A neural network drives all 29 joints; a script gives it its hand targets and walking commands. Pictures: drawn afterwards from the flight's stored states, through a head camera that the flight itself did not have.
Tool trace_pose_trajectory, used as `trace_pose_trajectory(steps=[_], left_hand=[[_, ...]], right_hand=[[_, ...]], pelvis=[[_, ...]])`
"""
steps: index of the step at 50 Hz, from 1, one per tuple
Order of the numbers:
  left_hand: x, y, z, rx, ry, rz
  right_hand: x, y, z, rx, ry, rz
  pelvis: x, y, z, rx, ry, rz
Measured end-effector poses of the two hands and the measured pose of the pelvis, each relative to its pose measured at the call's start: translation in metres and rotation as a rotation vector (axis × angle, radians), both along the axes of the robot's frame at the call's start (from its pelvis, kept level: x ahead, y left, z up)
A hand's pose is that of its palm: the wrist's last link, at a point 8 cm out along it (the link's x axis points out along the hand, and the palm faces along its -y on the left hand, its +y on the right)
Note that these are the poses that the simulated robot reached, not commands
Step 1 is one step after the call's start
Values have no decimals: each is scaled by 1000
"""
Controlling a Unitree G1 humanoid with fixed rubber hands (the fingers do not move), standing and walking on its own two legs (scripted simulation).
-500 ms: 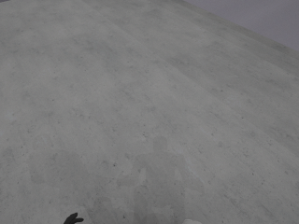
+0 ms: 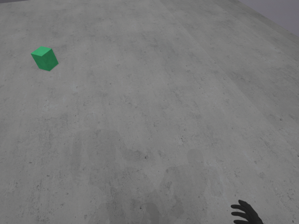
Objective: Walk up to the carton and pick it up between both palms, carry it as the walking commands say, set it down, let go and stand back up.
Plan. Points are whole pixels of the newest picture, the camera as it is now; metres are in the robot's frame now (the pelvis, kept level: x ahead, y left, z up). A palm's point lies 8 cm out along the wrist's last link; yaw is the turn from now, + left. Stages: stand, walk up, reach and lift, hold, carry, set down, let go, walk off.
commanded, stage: walk up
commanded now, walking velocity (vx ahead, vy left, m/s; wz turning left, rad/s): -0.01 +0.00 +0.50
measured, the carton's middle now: (45, 58) +1.74 +1.24 -0.67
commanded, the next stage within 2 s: none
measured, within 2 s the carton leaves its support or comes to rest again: neither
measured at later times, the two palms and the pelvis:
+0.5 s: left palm (57, 201) +0.20 +0.30 -0.09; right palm out of the picture +0.17 -0.24 -0.13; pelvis +0.11 +0.02 +0.00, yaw +13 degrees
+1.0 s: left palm (15, 199) +0.21 +0.45 -0.13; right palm (161, 127) +0.49 +0.00 -0.12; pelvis +0.29 +0.19 +0.00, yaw +24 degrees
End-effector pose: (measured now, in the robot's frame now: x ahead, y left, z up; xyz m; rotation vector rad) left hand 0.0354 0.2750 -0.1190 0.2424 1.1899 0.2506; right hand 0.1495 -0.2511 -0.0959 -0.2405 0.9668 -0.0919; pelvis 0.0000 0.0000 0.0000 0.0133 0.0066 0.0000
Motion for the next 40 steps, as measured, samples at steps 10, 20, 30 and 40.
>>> trace_pose_trajectory(steps=[10, 20, 30, 40], left_hand=[[31, 20, 6, -67, -47, 8], [179, 11, 42, -30, -322, -48], [67, 35, 30, 74, 26, 261], [-20, 43, 22, -23, 357, 546]], right_hand=[[-22, 15, 11, -45, 60, -15], [-57, 2, -20, -16, 301, -67], [130, 52, -32, 81, 172, 195], [333, 219, -13, 141, -35, 482]], pelvis=[[15, 26, 11, -36, 37, 80], [72, 19, 8, -16, 48, 162], [148, 34, 9, 13, 32, 276], [220, 107, -1, 16, 23, 344]])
